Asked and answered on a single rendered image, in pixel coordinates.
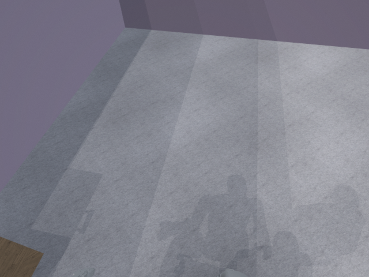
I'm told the cabinet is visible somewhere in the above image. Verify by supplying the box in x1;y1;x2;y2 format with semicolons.
0;237;43;277

